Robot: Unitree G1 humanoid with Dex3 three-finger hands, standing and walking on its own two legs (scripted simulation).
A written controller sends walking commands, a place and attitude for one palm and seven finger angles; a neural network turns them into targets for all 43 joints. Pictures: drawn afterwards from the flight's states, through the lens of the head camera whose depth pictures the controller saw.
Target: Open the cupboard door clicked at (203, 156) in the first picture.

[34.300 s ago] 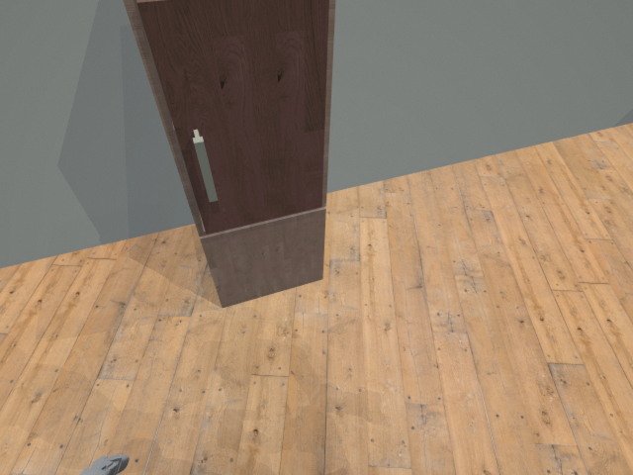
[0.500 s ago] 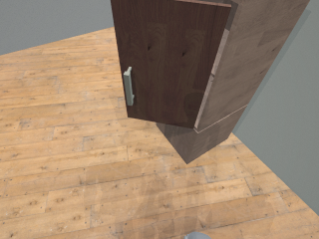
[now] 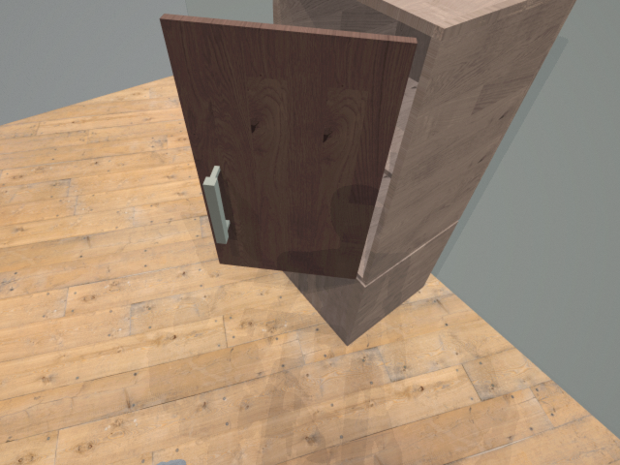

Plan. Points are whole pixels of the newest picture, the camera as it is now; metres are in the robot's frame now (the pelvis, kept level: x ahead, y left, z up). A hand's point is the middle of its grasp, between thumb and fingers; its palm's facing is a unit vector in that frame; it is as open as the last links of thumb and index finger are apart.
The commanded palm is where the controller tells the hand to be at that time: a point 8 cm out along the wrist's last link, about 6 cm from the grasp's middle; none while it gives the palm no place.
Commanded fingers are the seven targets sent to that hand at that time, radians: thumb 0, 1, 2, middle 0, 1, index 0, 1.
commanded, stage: come to a stop and stand still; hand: left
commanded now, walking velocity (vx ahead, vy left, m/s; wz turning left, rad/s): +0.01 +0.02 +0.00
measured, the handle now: (219, 206) +0.59 +0.20 -0.09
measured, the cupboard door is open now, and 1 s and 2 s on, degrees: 46 46 46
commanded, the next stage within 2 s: look again from close up in 0.92 s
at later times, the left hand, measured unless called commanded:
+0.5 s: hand out of the picture -0.02 +0.23 -0.17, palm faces +0.07 -0.97 -0.24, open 7.4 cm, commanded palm none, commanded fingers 0.00 0.90 0.90 -0.20 -0.30 -0.20 -0.30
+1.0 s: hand out of the picture -0.10 +0.19 -0.17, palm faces +0.04 -0.99 -0.17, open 7.4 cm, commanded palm none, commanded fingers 0.00 0.90 0.90 -0.20 -0.30 -0.20 -0.30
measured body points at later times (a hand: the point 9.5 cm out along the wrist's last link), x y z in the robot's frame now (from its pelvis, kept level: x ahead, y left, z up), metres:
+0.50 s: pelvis -0.05 +0.03 +0.00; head -0.07 +0.04 +0.45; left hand -0.03 +0.29 -0.15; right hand +0.07 -0.21 -0.12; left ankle -0.01 +0.10 -0.73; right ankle -0.01 -0.10 -0.73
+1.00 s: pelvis -0.07 +0.03 +0.01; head -0.09 +0.04 +0.46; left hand -0.10 +0.24 -0.16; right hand -0.10 -0.20 -0.15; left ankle -0.01 +0.10 -0.73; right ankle -0.01 -0.10 -0.73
